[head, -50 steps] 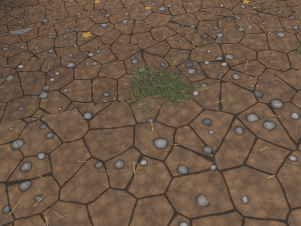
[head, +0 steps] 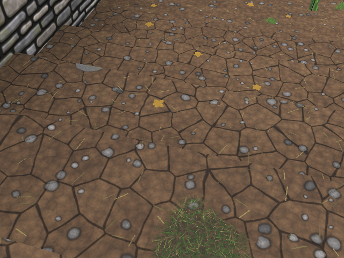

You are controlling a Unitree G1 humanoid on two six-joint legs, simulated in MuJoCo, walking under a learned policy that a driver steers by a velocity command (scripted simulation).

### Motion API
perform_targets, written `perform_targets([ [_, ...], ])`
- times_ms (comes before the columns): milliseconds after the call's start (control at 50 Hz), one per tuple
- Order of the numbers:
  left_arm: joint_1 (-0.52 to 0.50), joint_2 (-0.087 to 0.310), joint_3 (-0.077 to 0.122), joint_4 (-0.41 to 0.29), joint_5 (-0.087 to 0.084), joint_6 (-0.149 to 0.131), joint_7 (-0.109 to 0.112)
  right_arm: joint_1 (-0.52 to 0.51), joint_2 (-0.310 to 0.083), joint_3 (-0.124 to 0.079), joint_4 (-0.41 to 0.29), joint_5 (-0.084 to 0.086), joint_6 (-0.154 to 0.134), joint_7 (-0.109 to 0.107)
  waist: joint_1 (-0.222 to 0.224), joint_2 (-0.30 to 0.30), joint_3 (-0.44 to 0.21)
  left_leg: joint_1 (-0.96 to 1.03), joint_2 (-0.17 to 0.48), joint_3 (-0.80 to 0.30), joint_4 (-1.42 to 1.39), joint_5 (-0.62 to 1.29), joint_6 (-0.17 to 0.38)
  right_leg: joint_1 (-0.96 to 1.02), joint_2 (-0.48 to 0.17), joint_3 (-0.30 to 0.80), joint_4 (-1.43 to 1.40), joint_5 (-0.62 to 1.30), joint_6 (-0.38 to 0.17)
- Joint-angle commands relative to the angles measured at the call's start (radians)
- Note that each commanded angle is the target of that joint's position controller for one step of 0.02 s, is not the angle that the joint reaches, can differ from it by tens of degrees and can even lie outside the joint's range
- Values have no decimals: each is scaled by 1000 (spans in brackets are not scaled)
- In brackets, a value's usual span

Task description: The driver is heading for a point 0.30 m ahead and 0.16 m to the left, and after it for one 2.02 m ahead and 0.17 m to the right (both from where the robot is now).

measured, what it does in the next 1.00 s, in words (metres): goes down: left foot, then right foot 0.18 m lower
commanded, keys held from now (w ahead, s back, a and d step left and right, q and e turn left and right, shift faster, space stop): w+q+shift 0.20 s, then w+e+shift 0.64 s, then e+shift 0.16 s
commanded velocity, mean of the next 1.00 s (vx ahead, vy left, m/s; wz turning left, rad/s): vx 0.95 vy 0.00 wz -0.15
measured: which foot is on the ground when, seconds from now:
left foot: up 0.00-0.18, down 0.20-0.68, up 0.70-0.98, down 1.00-1.00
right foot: down 0.00-0.22, up 0.24-0.66, down 0.68-1.00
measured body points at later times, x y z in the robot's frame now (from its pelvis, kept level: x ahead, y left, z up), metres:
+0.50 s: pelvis +0.42 +0.05 -0.04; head +0.42 +0.06 +0.41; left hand +0.53 +0.33 -0.14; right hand +0.51 -0.19 -0.16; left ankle +0.30 +0.09 -0.73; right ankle +0.65 -0.08 -0.71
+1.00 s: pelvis +0.87 +0.06 -0.20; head +0.89 +0.07 +0.25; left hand +0.93 +0.32 -0.34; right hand +1.10 -0.20 -0.22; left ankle +1.08 +0.18 -0.91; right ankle +0.74 +0.00 -0.90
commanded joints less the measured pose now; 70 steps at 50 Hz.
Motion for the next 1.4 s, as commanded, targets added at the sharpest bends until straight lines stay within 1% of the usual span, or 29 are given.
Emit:
perform_targets([
  [20, -114, 53, 2, -52, 3, -22, -2, -5, 49, 28, -84, -11, 1, 18, -72, -102, 88, -186, 97, -101, -92, 107, -4, 24, -282, 180, -242, 253, -157],
  [140, -61, 184, 22, 0, 21, -29, 13, -146, -9, 12, -111, -13, -42, 70, -54, -73, 104, 154, -30, 116, -473, 388, 44, -20, -204, -112, -268, 619, -101],
  [160, -138, 205, 25, -39, 46, -31, 18, 70, -92, -36, -39, -15, -48, 68, -175, -123, -50, 443, -113, 189, -284, 486, 55, -55, -213, -140, -78, 1090, -95],
  [200, -317, 263, 38, -119, -24, -37, 19, 547, -238, -115, 84, 3, -19, 39, -460, -186, -214, 1031, -164, 158, -203, 282, 141, -373, -206, -101, 560, 1427, -74],
  [220, -329, 191, 21, -66, -46, -51, 4, 603, -196, -98, 118, 6, -6, 20, -475, -23, -121, 1080, -40, -29, -487, 253, 219, -516, -62, -57, 1028, 395, -25],
  [240, -120, 25, -31, -83, -13, -79, -17, 395, -166, -51, 88, -20, -34, 28, -237, 334, -46, 991, -23, -179, -628, 378, 258, -696, 14, 69, 1294, -285, -53],
  [260, 21, 42, -38, -79, -20, -85, -26, 227, -101, -20, 7, -22, -47, 37, -85, 266, -132, 851, 106, -455, -765, 292, 339, -674, -15, 220, 1189, -296, -102],
  [300, -135, 140, -8, -102, -82, -45, 2, 117, -68, -18, -6, -35, -77, 65, -58, -104, 28, 478, 189, -619, -1040, -151, 339, -639, -36, 195, 1031, -112, -110],
  [360, -73, 56, -36, -74, -53, 35, 2, -21, 10, 10, -5, -46, -122, 60, 21, -92, 80, 152, 188, -408, -871, -13, 262, -558, -134, 280, 818, -53, -61],
  [440, -218, 13, -35, -80, 1, 15, -51, 111, -24, 5, 60, -70, -146, -33, -62, -47, 10, 90, 3, 20, -783, -105, 116, -379, -67, 168, 349, 824, -73],
  [600, -350, -10, -34, -119, -18, 18, -112, 292, 36, 22, 138, -41, -105, -56, -152, -29, 114, 565, 120, 76, -453, 192, 37, -624, -23, 74, 116, 790, -112],
  [660, 135, 92, 20, 21, -5, 29, -108, 58, -10, 8, 115, -21, -109, -51, 87, 51, -66, 469, 129, 126, 4, 687, 20, -113, -55, 23, 94, 705, -181],
  [680, 388, 124, 47, 89, -5, 42, -97, -51, -37, -1, 91, -24, -120, -34, 257, -135, -129, 267, -13, 216, 527, 501, -23, 240, -48, 31, -13, 787, -277],
  [700, 515, 118, 27, 157, 20, 56, -89, -177, 61, 20, 20, -56, -152, -17, 300, -446, -18, -189, -158, 219, 957, -310, -43, 441, -15, 61, 168, 912, -301],
  [720, 421, 106, 10, 112, 21, 46, -74, -14, 92, 41, -70, -25, -169, -20, 112, -525, -159, -437, -147, -27, 806, -419, -69, 644, -59, 391, 268, 766, -408],
  [740, 375, 41, -2, 74, 19, 41, -63, 2, 97, 58, -84, -39, -187, -15, 85, -292, -289, -433, -119, -139, 682, -380, -39, 628, -143, 603, 165, 509, -460],
  [760, 227, 129, 26, 11, 17, 23, -46, 40, 50, 51, -103, 4, -208, -6, -17, -150, -340, -476, -78, -220, 379, -198, -10, 595, -295, 954, -64, -62, -511],
  [820, -165, 62, -2, -118, 42, -4, -4, -12, -32, 18, -19, -27, -116, -63, -169, 126, 7, -192, 38, -243, -24, -60, -134, -244, -297, 1014, -144, -6, -474],
  [920, 28, 95, 19, -26, -33, 33, 45, -213, 45, 29, -96, -83, -132, -31, -51, -45, -15, 380, -163, -4, -664, 382, -107, -473, 54, 556, 2, 501, -277],
  [980, -31, 69, 17, -54, -44, 82, 46, -7, 46, -2, -74, -71, -115, -34, -189, -89, -168, 710, -193, -32, -796, 514, -74, -392, 153, 485, 295, 637, -134],
  [1000, -140, 42, 9, -109, -5, 84, 45, 209, -11, -24, -14, -66, -112, -29, -300, -83, -308, 958, -106, -112, -669, 611, -47, -452, 182, 431, 584, 476, -57],
  [1020, 64, -63, -19, -143, -10, 93, 38, 202, -79, -20, -22, -72, -106, -23, -163, 265, -440, 1027, 283, -533, -787, 817, 171, -503, 286, 396, 956, -360, -2],
  [1040, 155, -22, -25, -172, -32, 102, 23, 111, -80, -21, -33, -43, -94, -9, -83, 395, -451, 1034, 405, -752, -829, 662, 262, -636, 177, 345, 1147, -382, 12],
  [1100, -63, 74, 9, -217, -12, 160, 39, -45, 37, 3, -52, -54, -64, -11, -88, 49, -99, 659, 242, -392, -882, 510, 171, -737, 33, 205, 1083, -178, 35],
  [1140, -92, 33, 0, -250, -13, 181, 26, -89, 2, -12, -11, -49, -65, -18, -38, 44, -19, 485, 196, -254, -956, 410, 135, -631, -48, 194, 833, -168, -5],
  [1240, -100, 18, -2, -256, -10, 183, -11, -167, -127, -58, 66, -26, -47, 5, -9, 40, -150, 413, 211, -21, -953, 530, 147, -324, -63, 96, 518, 139, -49],
  [1360, 94, 68, 30, -191, -15, 174, -29, -178, -106, -41, 125, 29, -103, 63, 118, -2, -187, 291, 124, 88, -648, 431, 53, 178, 40, 6, 206, 222, -143],
  [1380, 202, 145, 53, -145, -18, 149, -25, -158, -67, -30, 114, -7, -113, 61, 150, -219, -153, 95, 4, 127, -324, 81, -5, 347, -41, 122, 113, 319, -192],
  [1400, 128, 200, 42, -178, -13, 112, -31, -8, -55, -23, 113, -14, -106, 56, 24, -360, -144, -98, -54, -6, -144, -287, -4, 304, -260, 511, -18, 221, -320],
])
Velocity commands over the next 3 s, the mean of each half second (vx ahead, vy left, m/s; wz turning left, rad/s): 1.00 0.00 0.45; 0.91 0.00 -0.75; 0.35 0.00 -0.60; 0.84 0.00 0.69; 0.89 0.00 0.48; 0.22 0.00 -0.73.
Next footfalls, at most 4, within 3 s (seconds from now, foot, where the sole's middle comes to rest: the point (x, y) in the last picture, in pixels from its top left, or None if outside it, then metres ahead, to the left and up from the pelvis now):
0.20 left None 0.33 0.10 -0.77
0.68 right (188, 214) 0.78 0.00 -0.95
1.00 left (158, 155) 1.11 0.17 -0.95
1.36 right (209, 168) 1.05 -0.11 -0.95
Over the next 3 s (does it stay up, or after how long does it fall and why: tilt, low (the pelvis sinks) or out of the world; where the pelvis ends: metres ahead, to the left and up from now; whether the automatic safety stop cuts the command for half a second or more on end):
stays up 2.06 0.00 -0.53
